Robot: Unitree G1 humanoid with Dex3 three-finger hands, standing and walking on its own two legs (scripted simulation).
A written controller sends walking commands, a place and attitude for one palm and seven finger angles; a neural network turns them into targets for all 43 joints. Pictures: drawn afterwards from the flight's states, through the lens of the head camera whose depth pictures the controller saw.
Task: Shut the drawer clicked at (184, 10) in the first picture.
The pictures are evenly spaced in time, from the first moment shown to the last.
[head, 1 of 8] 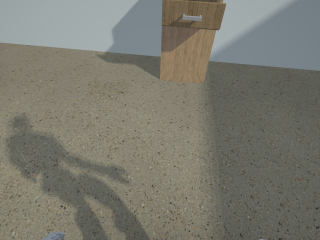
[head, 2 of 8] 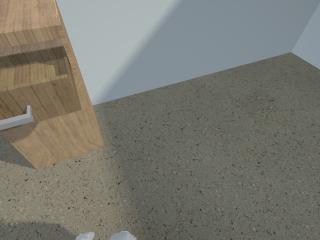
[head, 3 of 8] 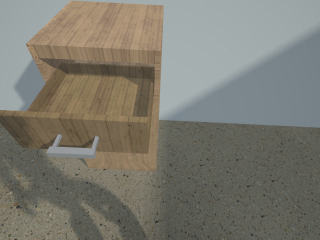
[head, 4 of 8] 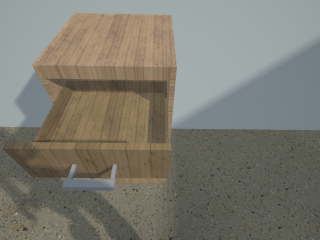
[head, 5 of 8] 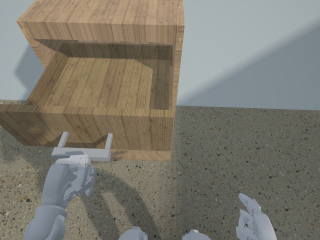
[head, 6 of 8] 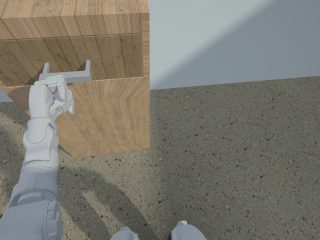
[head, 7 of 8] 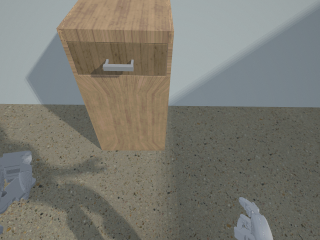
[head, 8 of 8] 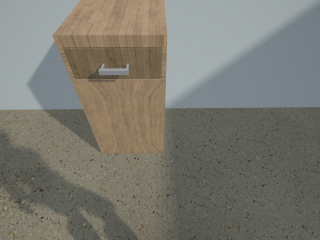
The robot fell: no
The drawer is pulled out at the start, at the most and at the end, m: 0.28 0.28 0.00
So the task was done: yes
